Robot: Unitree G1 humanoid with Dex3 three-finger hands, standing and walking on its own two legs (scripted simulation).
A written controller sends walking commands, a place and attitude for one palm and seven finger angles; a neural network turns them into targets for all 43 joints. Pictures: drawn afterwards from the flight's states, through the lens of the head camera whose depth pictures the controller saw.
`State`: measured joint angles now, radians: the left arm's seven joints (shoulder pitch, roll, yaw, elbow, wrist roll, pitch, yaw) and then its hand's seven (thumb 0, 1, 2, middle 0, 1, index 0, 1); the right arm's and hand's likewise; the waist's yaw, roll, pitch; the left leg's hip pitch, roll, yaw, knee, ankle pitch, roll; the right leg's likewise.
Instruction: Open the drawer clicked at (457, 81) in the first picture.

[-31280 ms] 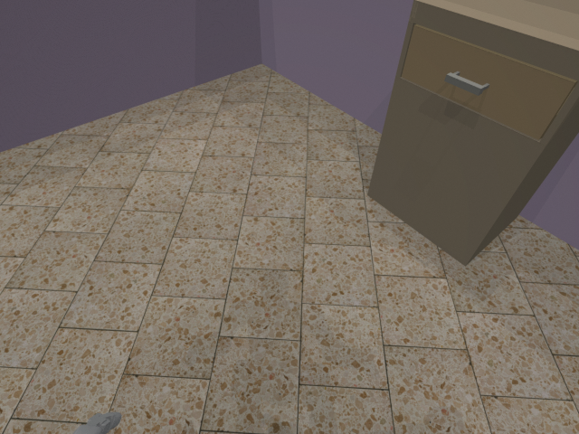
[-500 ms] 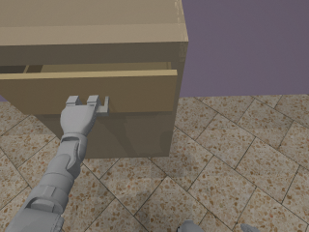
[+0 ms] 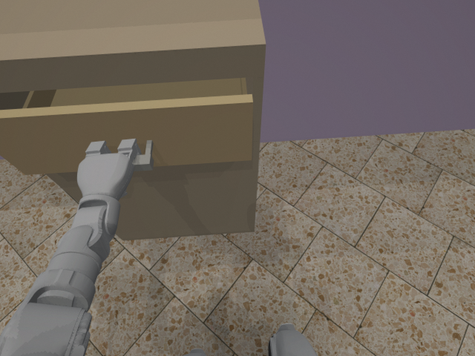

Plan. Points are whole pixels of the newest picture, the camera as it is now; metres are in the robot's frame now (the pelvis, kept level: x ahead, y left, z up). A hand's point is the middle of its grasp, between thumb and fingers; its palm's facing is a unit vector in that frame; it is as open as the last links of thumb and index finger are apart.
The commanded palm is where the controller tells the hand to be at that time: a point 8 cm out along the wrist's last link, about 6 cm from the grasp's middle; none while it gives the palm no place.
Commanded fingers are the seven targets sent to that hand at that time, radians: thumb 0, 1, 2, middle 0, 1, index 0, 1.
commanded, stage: pull the drawer open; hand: left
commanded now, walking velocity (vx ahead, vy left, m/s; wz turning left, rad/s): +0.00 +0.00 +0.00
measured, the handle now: (122, 155) +0.48 +0.22 +0.00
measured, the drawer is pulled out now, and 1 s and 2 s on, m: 0.06 0.27 0.30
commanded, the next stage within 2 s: open the thumb to release the handle in 1.32 s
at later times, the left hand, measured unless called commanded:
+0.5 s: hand (112, 241) +0.32 +0.21 -0.02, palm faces -0.01 -0.06 -1.00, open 6.0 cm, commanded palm +0.27 +0.22 +0.03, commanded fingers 0.00 0.90 0.90 -0.40 -1.35 -0.40 -1.35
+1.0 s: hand (101, 311) +0.21 +0.21 -0.01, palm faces -0.04 -0.09 -0.99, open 6.0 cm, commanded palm +0.15 +0.22 +0.03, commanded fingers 0.00 0.90 0.90 -0.40 -1.35 -0.40 -1.35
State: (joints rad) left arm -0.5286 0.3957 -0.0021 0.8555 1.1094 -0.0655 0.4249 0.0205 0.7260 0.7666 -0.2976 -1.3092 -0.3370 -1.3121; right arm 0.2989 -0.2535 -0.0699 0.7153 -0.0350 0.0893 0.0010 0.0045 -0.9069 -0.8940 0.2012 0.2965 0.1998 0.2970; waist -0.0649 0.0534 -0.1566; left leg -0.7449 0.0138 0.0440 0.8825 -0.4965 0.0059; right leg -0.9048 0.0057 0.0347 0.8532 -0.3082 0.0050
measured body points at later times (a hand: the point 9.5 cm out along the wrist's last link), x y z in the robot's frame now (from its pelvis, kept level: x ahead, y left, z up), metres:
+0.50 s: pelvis +0.02 +0.01 +0.01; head +0.08 -0.01 +0.46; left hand +0.31 +0.22 +0.04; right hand +0.19 -0.24 -0.10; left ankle -0.05 +0.12 -0.69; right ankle +0.05 -0.12 -0.69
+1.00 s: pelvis +0.03 -0.01 +0.00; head +0.09 -0.03 +0.45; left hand +0.20 +0.21 +0.04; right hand +0.24 -0.22 -0.10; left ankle -0.05 +0.12 -0.69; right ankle +0.05 -0.12 -0.69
